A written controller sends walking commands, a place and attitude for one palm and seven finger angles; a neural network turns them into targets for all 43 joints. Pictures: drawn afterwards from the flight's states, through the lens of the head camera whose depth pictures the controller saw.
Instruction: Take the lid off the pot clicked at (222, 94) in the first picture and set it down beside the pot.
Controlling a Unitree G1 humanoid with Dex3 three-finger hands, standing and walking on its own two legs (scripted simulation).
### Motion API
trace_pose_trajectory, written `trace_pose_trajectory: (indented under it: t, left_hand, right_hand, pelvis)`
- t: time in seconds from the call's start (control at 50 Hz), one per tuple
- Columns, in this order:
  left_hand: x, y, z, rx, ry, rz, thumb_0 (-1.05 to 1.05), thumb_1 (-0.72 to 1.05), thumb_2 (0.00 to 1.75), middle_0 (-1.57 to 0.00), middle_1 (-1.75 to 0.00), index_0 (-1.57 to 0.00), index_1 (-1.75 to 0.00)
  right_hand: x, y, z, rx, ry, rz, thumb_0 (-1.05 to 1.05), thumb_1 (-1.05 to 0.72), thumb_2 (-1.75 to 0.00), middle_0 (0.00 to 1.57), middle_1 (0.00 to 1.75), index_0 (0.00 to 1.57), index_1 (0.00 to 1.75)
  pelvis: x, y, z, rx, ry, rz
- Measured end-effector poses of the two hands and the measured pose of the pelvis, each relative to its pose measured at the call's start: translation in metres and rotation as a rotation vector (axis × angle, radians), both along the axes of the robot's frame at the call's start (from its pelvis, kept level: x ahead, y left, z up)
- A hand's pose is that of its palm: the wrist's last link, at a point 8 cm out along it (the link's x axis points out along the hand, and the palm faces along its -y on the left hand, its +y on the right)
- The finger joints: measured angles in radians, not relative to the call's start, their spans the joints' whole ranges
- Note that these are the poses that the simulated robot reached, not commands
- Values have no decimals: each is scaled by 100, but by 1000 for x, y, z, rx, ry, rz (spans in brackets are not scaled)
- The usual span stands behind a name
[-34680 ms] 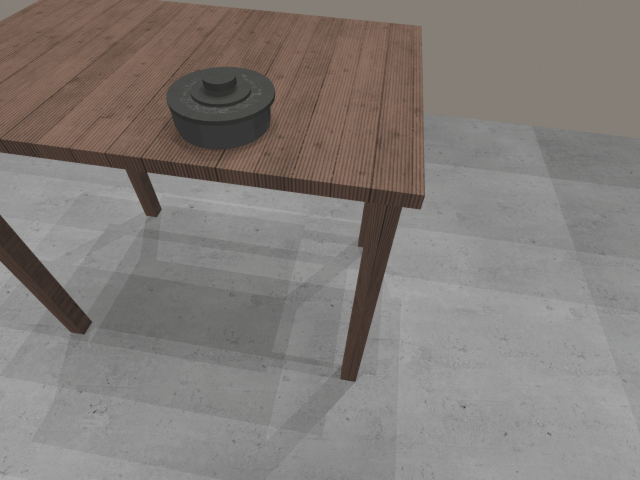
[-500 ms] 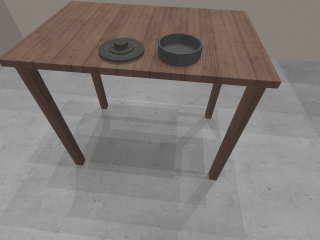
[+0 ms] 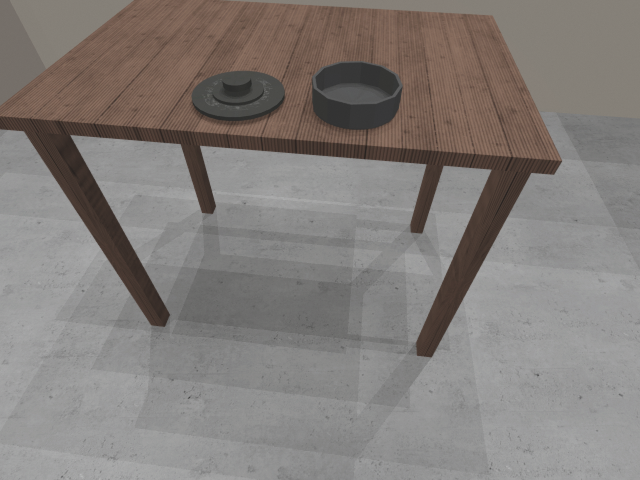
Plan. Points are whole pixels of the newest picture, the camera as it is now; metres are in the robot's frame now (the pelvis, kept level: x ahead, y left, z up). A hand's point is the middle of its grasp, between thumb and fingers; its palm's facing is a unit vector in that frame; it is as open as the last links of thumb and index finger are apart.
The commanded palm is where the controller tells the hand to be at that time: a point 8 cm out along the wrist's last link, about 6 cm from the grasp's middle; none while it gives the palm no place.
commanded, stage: let the arm hang, fingers relaxed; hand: left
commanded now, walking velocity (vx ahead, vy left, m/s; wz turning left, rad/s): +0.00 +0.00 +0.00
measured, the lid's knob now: (236, 81) +0.77 +0.19 +0.11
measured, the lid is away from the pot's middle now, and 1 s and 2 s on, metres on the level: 0.23 0.23 0.23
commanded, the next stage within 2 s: look to check the result in 0.22 s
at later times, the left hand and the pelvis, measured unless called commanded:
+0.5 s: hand out of the picture +0.04 +0.18 -0.17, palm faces +0.04 -0.98 -0.22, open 7.3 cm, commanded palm none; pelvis +0.00 +0.00 +0.00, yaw +0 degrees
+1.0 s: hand out of the picture +0.03 +0.18 -0.17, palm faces +0.04 -0.98 -0.21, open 7.3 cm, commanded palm none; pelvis +0.00 +0.00 +0.00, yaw +0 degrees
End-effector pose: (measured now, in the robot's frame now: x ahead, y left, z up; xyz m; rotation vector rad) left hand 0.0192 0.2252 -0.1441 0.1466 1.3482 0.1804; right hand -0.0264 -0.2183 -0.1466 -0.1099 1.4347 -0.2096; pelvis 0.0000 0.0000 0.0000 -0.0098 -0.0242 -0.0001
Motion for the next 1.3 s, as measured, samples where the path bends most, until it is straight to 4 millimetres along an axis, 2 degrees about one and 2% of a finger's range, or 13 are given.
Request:
trace_pose_trajectory:
  t: [0.3, 0.76, 1.3]
  left_hand:
    - [17, 1, 3, 7, -42, -17, 0, 91, 90, -20, -30, -20, -30]
    - [2, 3, 1, 3, -4, -8, 0, 91, 90, -20, -30, -20, -30]
    - [5, 11, 2, 5, -16, -12, 0, 91, 90, -20, -30, -20, -30]
  right_hand:
    - [2, -15, 4, -26, -8, 6, 0, -91, -90, 20, 30, 20, 30]
    - [5, -11, 5, -23, -8, 11, 0, -90, -90, 20, 30, 20, 30]
    - [3, -4, 5, -23, -13, 11, 0, -90, -90, 20, 30, 20, 30]
  pelvis:
    - [-2, -5, 1, 0, -8, 2]
    - [-2, -2, 2, -3, -9, 2]
    - [-3, 4, 2, 0, -12, 1]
